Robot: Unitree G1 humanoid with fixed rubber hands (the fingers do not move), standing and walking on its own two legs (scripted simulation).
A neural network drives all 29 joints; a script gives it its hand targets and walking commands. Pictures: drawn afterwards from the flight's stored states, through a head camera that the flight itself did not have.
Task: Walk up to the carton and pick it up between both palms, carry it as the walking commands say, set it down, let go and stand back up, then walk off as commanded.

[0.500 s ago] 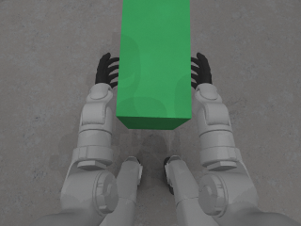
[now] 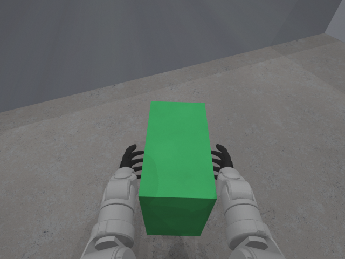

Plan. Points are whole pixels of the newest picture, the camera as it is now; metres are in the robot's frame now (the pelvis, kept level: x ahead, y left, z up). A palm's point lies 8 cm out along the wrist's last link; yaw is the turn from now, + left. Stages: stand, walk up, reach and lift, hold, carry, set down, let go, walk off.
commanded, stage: reach and lift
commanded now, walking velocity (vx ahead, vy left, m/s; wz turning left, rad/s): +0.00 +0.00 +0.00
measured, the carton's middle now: (175, 169) +0.38 +0.01 -0.05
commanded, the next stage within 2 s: hold in 1.66 s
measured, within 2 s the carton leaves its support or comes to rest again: neither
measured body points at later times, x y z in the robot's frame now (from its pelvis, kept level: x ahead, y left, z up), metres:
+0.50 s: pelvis +0.01 +0.01 +0.01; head -0.04 +0.01 +0.46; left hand +0.32 +0.14 +0.05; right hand +0.33 -0.11 +0.05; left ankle +0.03 +0.13 -0.72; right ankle +0.04 -0.11 -0.72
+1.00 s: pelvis -0.01 +0.00 +0.01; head -0.06 +0.00 +0.46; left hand +0.32 +0.12 +0.06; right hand +0.32 -0.13 +0.06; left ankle +0.03 +0.13 -0.72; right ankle +0.04 -0.11 -0.72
